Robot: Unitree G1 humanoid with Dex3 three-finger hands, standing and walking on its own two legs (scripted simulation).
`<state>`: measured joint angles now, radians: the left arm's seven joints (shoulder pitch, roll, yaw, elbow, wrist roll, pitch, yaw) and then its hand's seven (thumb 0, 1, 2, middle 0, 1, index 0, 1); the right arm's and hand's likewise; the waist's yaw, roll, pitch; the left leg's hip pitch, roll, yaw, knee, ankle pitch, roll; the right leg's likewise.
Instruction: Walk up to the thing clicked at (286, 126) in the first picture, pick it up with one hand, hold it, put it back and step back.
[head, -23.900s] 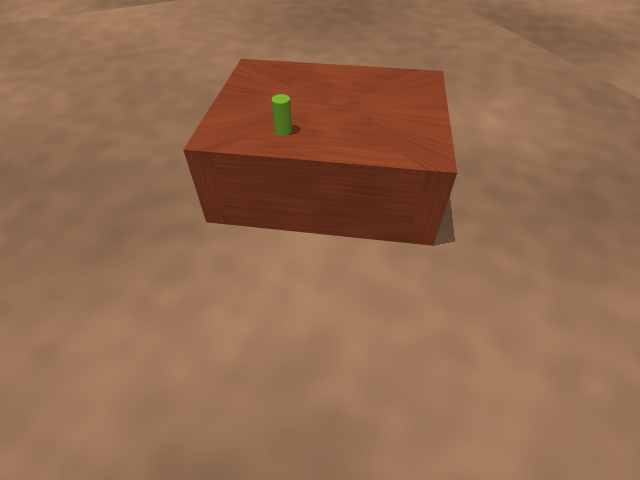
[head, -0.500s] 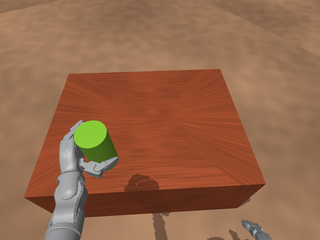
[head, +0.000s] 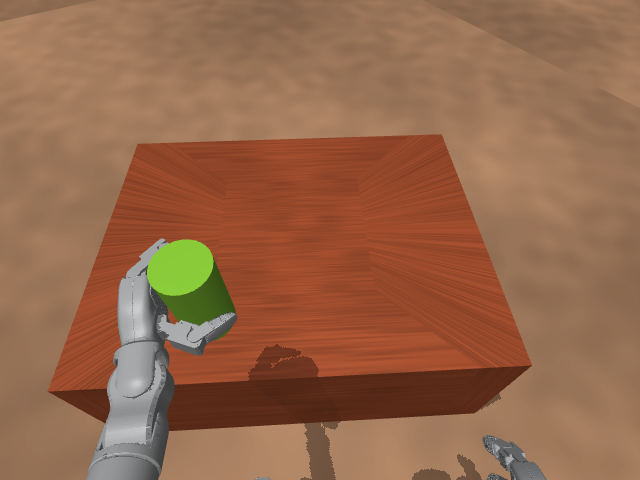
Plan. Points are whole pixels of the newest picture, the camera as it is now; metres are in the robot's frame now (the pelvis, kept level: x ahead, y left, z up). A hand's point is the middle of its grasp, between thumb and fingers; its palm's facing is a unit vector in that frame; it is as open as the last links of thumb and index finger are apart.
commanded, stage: hold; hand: left
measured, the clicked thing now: (197, 294) +0.33 +0.16 +0.06
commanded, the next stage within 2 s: crouch in 0.04 s
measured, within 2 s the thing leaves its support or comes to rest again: neither
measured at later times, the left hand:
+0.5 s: hand (196, 303) +0.37 +0.19 -0.03, palm faces +0.25 -0.97 -0.02, open 10.2 cm
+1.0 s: hand (206, 288) +0.45 +0.22 -0.13, palm faces +0.27 -0.96 -0.02, open 10.2 cm
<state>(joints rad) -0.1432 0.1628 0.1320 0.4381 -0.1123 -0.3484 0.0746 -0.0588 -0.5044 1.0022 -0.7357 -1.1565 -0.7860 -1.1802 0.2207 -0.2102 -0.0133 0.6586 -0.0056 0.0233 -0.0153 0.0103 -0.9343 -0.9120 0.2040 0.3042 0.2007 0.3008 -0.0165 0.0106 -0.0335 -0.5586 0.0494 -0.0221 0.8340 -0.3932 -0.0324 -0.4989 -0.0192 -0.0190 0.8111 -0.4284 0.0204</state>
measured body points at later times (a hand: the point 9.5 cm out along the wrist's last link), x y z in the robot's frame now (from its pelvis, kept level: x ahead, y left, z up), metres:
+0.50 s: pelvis -0.02 -0.01 -0.03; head +0.08 +0.01 +0.40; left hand +0.35 +0.24 -0.02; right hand +0.10 -0.26 -0.15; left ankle +0.02 +0.14 -0.70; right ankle -0.01 -0.13 -0.70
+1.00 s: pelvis -0.04 +0.01 -0.13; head +0.14 +0.03 +0.28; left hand +0.43 +0.27 -0.13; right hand +0.00 -0.25 -0.26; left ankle +0.02 +0.14 -0.70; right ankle -0.01 -0.13 -0.70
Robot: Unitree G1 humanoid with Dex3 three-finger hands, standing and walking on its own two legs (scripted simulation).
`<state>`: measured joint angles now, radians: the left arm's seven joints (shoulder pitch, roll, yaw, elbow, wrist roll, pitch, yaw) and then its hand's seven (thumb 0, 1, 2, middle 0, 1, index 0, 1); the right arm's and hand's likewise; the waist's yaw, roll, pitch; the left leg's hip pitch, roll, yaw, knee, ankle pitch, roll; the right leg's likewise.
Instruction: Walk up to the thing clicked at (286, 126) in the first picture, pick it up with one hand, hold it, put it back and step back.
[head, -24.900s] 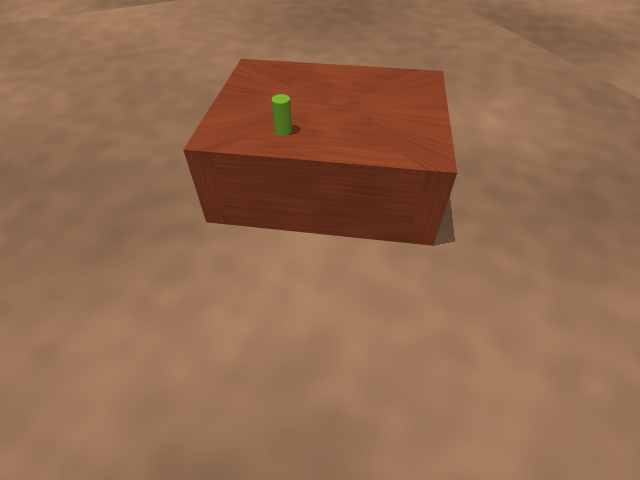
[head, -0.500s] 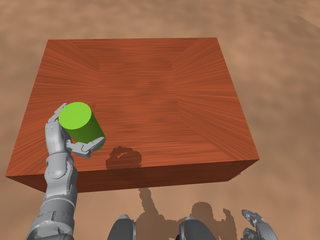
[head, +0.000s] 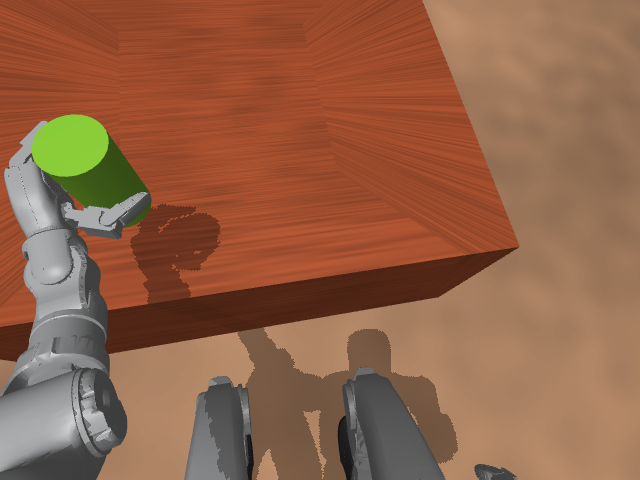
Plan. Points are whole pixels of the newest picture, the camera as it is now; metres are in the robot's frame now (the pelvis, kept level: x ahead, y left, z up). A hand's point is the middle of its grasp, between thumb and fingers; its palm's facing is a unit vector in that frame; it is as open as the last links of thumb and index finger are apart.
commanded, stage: crouch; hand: left
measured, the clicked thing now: (101, 178) +0.48 +0.23 +0.02
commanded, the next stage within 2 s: lower in 0.46 s
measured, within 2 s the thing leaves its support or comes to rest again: rests again in 1.92 s
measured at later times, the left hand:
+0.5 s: hand (105, 172) +0.52 +0.24 -0.04, palm faces +0.30 -0.95 -0.03, open 10.2 cm
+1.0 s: hand (122, 191) +0.53 +0.25 -0.10, palm faces +0.29 -0.96 -0.03, open 10.2 cm
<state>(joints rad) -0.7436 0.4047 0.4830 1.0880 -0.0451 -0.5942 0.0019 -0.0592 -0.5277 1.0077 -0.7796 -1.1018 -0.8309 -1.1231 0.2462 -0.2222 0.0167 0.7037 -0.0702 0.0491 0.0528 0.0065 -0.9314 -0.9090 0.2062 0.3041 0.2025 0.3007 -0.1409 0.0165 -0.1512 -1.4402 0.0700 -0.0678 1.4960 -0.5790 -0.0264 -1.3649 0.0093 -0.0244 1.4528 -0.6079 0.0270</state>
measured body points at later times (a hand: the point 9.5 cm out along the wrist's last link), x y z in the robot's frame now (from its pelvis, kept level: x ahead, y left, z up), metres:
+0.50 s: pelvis -0.01 +0.00 -0.05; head +0.19 +0.04 +0.35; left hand +0.49 +0.29 -0.03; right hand +0.04 -0.27 -0.17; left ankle +0.05 +0.13 -0.57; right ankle +0.03 -0.14 -0.57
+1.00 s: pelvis -0.03 +0.00 -0.10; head +0.20 +0.04 +0.28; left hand +0.50 +0.30 -0.10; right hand +0.01 -0.27 -0.22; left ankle +0.05 +0.13 -0.57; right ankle +0.03 -0.14 -0.57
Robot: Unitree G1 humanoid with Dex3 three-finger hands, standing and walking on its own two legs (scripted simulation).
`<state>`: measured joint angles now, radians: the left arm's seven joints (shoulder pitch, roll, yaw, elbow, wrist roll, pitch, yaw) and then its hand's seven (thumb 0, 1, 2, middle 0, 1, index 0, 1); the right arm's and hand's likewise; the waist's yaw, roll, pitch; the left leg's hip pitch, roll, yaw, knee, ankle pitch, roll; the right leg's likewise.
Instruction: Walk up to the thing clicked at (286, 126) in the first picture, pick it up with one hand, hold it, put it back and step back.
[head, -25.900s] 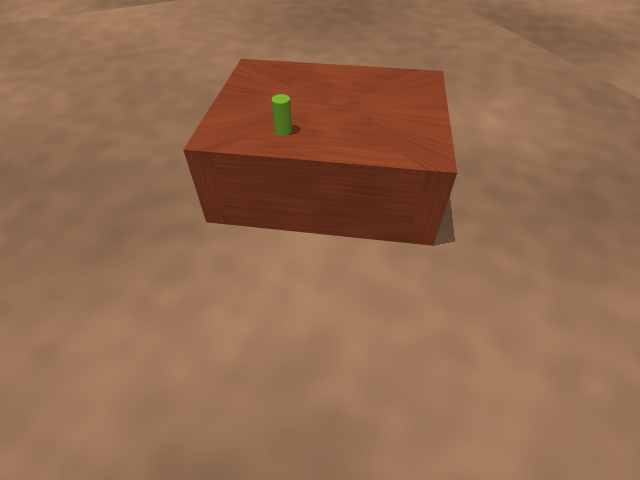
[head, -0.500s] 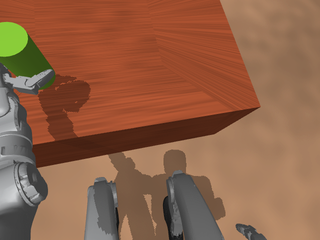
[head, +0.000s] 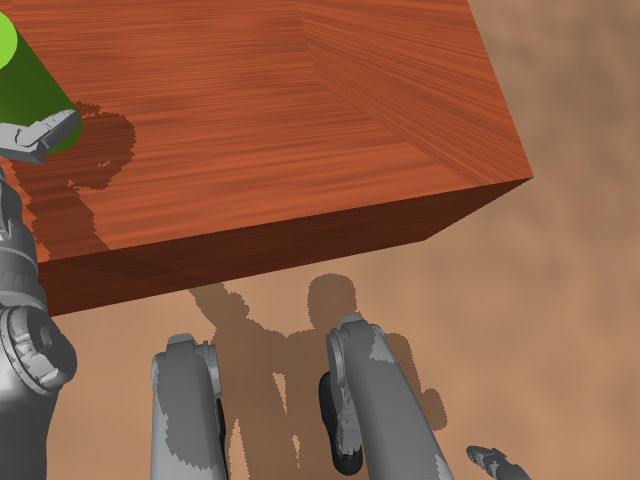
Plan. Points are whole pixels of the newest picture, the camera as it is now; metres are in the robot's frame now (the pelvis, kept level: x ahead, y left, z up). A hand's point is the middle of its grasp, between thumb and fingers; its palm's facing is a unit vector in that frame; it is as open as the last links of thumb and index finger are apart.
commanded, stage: lower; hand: left
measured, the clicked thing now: (15, 90) +0.54 +0.27 +0.01
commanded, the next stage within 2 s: loosen in 0.58 s
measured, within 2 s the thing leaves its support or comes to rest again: rests again in 0.92 s
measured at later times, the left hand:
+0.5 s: hand (26, 106) +0.55 +0.28 -0.04, palm faces +0.32 -0.94 -0.05, open 10.2 cm
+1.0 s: hand (24, 96) +0.56 +0.28 -0.03, palm faces +0.34 -0.94 -0.03, open 11.1 cm
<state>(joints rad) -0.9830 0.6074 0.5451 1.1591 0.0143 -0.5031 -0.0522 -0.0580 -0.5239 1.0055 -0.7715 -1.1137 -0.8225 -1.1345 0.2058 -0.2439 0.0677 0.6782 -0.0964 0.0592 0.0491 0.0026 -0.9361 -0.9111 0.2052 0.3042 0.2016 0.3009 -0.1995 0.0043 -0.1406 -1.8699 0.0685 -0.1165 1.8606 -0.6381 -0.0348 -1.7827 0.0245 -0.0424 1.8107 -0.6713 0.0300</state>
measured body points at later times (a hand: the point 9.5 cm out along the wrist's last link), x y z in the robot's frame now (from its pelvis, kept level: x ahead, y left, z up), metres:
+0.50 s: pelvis -0.01 +0.00 -0.05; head +0.22 +0.05 +0.33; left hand +0.53 +0.33 -0.03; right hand +0.02 -0.27 -0.16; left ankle +0.07 +0.14 -0.46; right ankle +0.07 -0.13 -0.46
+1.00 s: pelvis -0.01 +0.00 -0.07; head +0.22 +0.05 +0.32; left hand +0.54 +0.33 -0.03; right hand +0.02 -0.27 -0.18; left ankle +0.07 +0.14 -0.46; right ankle +0.07 -0.13 -0.46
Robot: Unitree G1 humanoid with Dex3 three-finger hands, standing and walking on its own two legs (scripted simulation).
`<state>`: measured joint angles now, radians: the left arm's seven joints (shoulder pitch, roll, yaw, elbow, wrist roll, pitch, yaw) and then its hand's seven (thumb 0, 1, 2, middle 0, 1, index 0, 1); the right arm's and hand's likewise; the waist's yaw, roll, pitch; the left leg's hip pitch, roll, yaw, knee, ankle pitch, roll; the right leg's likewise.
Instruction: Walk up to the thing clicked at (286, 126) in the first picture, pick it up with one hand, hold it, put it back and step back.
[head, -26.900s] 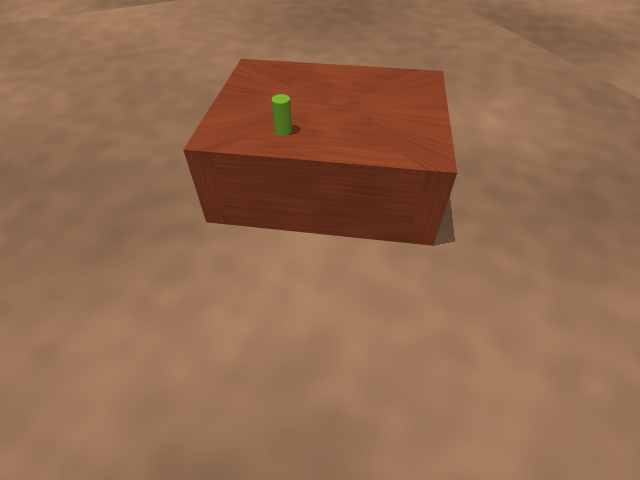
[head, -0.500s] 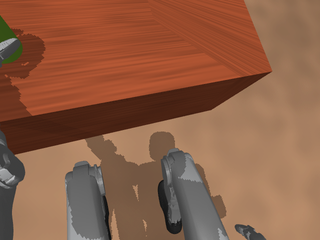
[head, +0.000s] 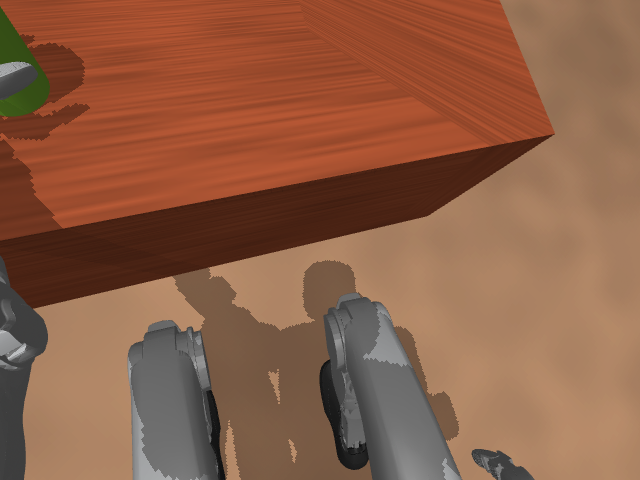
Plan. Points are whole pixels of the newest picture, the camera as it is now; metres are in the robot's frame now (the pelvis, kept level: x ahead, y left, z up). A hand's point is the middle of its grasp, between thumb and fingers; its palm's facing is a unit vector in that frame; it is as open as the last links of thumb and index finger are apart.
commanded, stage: open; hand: left
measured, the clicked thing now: out of the picture +0.57 +0.27 +0.03
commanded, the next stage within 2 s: withdraw in 0.16 s
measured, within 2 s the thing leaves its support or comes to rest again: neither
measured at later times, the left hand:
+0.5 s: hand out of the picture +0.57 +0.31 +0.06, palm faces +0.40 -0.91 -0.04, open 17.1 cm
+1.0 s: hand out of the picture +0.53 +0.40 +0.20, palm faces +0.47 -0.84 -0.29, open 17.2 cm
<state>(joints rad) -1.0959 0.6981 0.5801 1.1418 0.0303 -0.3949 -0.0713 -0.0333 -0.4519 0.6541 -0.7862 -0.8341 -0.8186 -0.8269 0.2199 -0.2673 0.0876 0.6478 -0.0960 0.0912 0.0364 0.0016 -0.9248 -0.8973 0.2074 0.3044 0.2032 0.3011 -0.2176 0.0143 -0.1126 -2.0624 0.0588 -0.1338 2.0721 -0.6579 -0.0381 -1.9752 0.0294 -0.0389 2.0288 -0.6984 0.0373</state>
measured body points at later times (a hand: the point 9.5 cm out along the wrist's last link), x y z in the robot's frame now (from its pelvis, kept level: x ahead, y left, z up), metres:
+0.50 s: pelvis +0.00 +0.00 +0.01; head +0.23 +0.05 +0.39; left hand +0.54 +0.36 +0.06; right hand +0.05 -0.27 -0.10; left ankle +0.08 +0.14 -0.40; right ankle +0.08 -0.13 -0.40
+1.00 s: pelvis +0.03 +0.01 +0.17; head +0.21 +0.07 +0.58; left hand +0.50 +0.44 +0.22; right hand +0.07 -0.27 +0.07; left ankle +0.08 +0.14 -0.40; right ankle +0.08 -0.13 -0.40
